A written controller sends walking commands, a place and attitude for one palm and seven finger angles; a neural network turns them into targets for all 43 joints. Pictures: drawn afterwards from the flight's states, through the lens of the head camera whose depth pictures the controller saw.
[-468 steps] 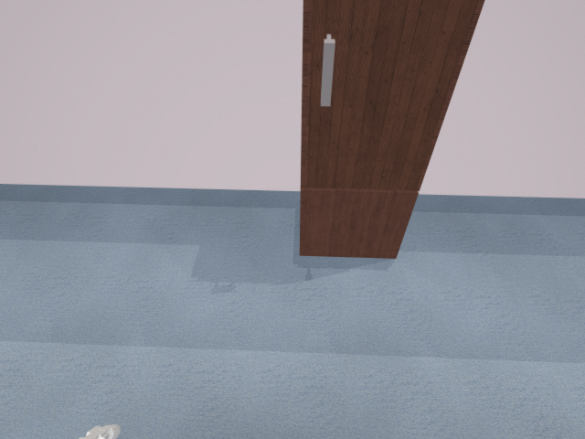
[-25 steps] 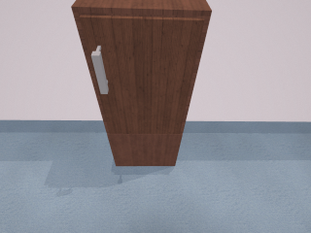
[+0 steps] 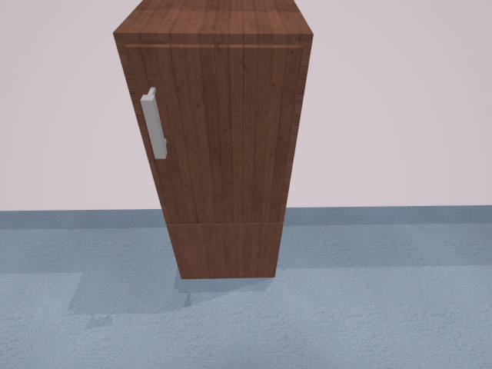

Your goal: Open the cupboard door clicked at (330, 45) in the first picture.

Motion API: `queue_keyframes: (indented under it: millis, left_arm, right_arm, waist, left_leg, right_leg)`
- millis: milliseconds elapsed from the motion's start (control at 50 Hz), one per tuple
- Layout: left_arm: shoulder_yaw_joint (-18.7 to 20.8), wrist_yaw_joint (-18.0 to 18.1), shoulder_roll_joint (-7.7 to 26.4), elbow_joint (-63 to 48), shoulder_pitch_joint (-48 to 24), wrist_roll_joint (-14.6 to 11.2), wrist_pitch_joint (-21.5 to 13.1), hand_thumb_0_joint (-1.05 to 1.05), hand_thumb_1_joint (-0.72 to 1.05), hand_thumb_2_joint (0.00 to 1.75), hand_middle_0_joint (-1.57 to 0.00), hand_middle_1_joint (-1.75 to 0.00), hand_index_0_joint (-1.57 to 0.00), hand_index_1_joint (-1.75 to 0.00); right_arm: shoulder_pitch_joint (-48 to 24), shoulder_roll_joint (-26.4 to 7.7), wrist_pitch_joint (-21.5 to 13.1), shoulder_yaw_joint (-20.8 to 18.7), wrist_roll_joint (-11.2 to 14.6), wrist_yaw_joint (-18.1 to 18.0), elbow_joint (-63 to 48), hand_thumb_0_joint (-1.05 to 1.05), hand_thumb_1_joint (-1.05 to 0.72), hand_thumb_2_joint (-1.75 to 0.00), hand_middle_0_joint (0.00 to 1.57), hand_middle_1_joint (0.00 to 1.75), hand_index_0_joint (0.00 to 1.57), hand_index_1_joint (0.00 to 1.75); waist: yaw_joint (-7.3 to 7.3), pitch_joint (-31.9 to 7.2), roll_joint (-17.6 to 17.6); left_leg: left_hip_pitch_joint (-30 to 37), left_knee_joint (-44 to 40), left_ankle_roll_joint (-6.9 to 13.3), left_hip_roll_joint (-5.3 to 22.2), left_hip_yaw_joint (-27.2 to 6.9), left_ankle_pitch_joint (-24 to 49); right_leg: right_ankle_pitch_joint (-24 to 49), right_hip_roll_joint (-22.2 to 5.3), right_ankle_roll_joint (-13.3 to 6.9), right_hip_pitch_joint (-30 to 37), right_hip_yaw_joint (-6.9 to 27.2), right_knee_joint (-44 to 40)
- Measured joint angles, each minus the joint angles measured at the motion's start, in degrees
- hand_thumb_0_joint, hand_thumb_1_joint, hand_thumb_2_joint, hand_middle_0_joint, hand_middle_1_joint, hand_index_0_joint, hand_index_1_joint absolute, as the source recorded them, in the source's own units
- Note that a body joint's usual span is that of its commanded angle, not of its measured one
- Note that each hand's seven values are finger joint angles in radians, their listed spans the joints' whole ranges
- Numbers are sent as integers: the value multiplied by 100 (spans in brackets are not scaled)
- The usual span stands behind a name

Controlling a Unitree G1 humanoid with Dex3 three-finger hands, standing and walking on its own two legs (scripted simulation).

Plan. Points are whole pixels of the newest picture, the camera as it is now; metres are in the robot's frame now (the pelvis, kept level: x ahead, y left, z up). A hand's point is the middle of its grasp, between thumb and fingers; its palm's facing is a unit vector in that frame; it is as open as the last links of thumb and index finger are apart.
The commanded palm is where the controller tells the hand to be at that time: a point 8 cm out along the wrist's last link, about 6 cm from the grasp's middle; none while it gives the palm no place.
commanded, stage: look again from close up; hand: left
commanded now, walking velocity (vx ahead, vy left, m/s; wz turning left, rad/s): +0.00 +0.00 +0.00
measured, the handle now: (156, 123) +0.63 +0.25 +0.08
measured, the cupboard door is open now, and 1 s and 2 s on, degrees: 0 0 0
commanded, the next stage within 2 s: shuffle to correct the standing spot in 0.18 s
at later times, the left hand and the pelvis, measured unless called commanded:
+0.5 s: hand out of the picture -0.04 +0.19 -0.17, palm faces +0.06 -0.97 -0.22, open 7.4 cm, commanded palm none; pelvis -0.03 +0.00 +0.01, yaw +1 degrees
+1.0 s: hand out of the picture +0.01 +0.19 -0.18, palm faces +0.08 -0.99 -0.13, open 7.4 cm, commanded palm none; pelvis +0.05 +0.04 +0.00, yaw +0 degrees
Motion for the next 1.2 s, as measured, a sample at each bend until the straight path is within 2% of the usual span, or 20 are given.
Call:
queue_keyframes:
  millis: [120, 300, 360, 460, 580, 640, 700, 780, 800, 840, 880, 900, 940, 980, 1020, 1060, 1120, 1200]
  left_arm:
    - [-46, -55, 97, 1, -104, -3, 3, 0, 90, 89, -20, -30, -20, -29]
    - [-78, -71, 88, 176, 54, -1, 42, 0, 90, 89, -20, -30, -20, -29]
    - [-71, -40, 11, 257, 186, 4, 72, 0, 90, 89, -20, -30, -20, -29]
    - [-43, -44, -206, 327, 529, 31, 140, 0, 90, 89, -20, -30, -20, -29]
    - [-2, -104, -472, 426, 878, 38, 162, 0, 90, 89, -20, -30, -20, -29]
    - [17, -130, -580, 468, 991, 62, 131, 0, 90, 89, -20, -30, -20, -29]
    - [44, -123, -682, 445, 1088, 60, 16, 0, 90, 89, -20, -30, -20, -29]
    - [104, -18, -826, 427, 1186, 38, -155, 0, 90, 89, -20, -30, -20, -29]
    - [115, 3, -849, 438, 1219, 50, -162, 0, 90, 89, -20, -30, -20, -29]
    - [128, 17, -860, 485, 1269, 69, -128, 0, 90, 89, -20, -30, -20, -29]
    - [125, -1, -873, 527, 1307, 69, -62, 0, 90, 89, -20, -30, -20, -29]
    - [123, -19, -872, 555, 1295, 56, -11, 0, 90, 89, -20, -30, -20, -29]
    - [140, -56, -842, 602, 1202, 60, 100, 0, 90, 89, -20, -30, -20, -29]
    - [159, -90, -789, 580, 1056, 90, 116, 0, 90, 89, -20, -30, -20, -29]
    - [182, -118, -718, 484, 846, 98, 65, 0, 91, 89, -20, -30, -19, -29]
    - [191, -124, -648, 343, 605, 94, 9, 0, 91, 89, -20, -30, -19, -29]
    - [232, -86, -451, 188, 283, 75, -10, 2, 94, 89, -20, -30, -19, -29]
    - [226, -75, -351, -2, -124, 29, -38, 2, 94, 90, -20, -30, -19, -29]
  right_arm:
    - [-132, -77, 19, 77, -17, 88, -32, 0, -91, -90, 20, 30, 20, 29]
    - [117, 32, 71, 164, -22, 162, 181, 0, -91, -90, 20, 30, 20, 29]
    - [288, 119, 117, 175, -33, 160, 297, 0, -91, -90, 20, 30, 20, 29]
    - [689, 343, 217, 191, -57, 165, 483, 0, -91, -90, 20, 30, 20, 29]
    - [1041, 623, 165, 175, -44, 129, 603, 0, -91, -90, 20, 30, 20, 29]
    - [1135, 731, 143, 149, -13, 111, 671, 0, -91, -90, 20, 30, 20, 29]
    - [1192, 788, 143, 132, 13, 106, 702, 0, -91, -90, 20, 30, 20, 30]
    - [1024, 778, 159, 69, 14, 151, 669, 1, -91, -90, 20, 30, 20, 29]
    - [942, 766, 143, 46, 15, 167, 624, 1, -91, -90, 20, 30, 20, 29]
    - [771, 755, 68, 20, 21, 187, 491, 1, -91, -90, 20, 30, 20, 29]
    - [671, 724, -96, 18, 22, 171, 311, 1, -91, -90, 20, 30, 20, 29]
    - [624, 724, -180, 5, 5, 143, 254, 0, -91, -90, 20, 30, 20, 29]
    - [540, 773, -258, -2, -22, 89, 206, 0, -91, -90, 20, 30, 20, 29]
    - [558, 820, -297, 17, -38, 51, 200, 0, -91, -90, 20, 30, 20, 29]
    - [632, 875, -343, 59, -36, 37, 248, 0, -92, -90, 20, 30, 20, 29]
    - [723, 937, -377, 103, -34, 32, 326, 0, -92, -90, 20, 30, 20, 29]
    - [854, 1036, -387, 152, -38, 29, 440, 0, -91, -90, 20, 30, 20, 29]
    - [993, 1084, -301, 160, -60, 3, 582, 0, -91, -90, 20, 30, 20, 30]
  waist:
    - [31, -9, -17]
    - [43, 48, -32]
    - [29, 49, -25]
    - [34, -35, -16]
    - [8, 67, -61]
    - [-5, 132, -66]
    - [29, 148, 2]
    - [130, 136, 75]
    - [148, 124, 54]
    - [140, 108, -39]
    - [99, 79, -60]
    - [71, 69, -81]
    - [62, 65, -174]
    - [23, 25, -192]
    - [-5, 15, -183]
    - [-17, 41, -163]
    - [-70, 132, -139]
    - [-193, 310, -62]
  left_leg:
    - [18, -247, -32, 12, -22, 267]
    - [-58, -470, -47, 0, -55, 530]
    - [-117, -443, -35, -7, -80, 527]
    - [-262, -220, 43, -10, -143, 99]
    - [-268, -143, 95, -28, -126, 276]
    - [-213, -61, 77, -36, -108, 175]
    - [-287, 252, 111, -20, -178, -178]
    - [-949, 1600, 229, 32, -72, -699]
    - [-1071, 1714, 247, 45, -23, -728]
    - [-1088, 1306, 242, 81, 114, -501]
    - [-874, 483, 168, 112, 195, -165]
    - [-868, 437, 176, 93, 242, 101]
    - [-747, 459, 261, 18, 429, 101]
    - [-514, 170, 320, -35, 533, 97]
    - [-254, -253, 308, -84, 554, 235]
    - [-17, -647, 317, -120, 534, 372]
    - [242, -1010, 281, -136, 477, 461]
    - [401, -1002, 182, -137, 378, 313]
  right_leg:
    - [277, 24, -34, 54, -30, -300]
    - [560, 22, -47, 30, -68, -595]
    - [530, 14, -31, -5, -88, -587]
    - [-2, 27, -35, -100, -113, -412]
    - [-446, 38, -116, -217, -35, -41]
    - [-359, 41, -153, -187, 9, 44]
    - [-38, 71, -100, -123, -24, 16]
    - [-87, 70, -78, 0, -174, -92]
    - [-91, 54, -72, 43, -174, -157]
    - [-118, -7, -27, 96, -138, -193]
    - [-316, -37, -12, 20, -102, 68]
    - [-640, -63, -52, -113, -50, 408]
    - [-1028, -98, -148, -515, 106, 1399]
    - [-914, -117, -186, -950, 107, 2268]
    - [-563, -173, -144, -1273, 40, 2627]
    - [-289, -230, -75, -1440, -39, 2471]
    - [-46, -257, -27, -1470, -125, 1785]
    - [133, -186, -54, -1231, -185, 801]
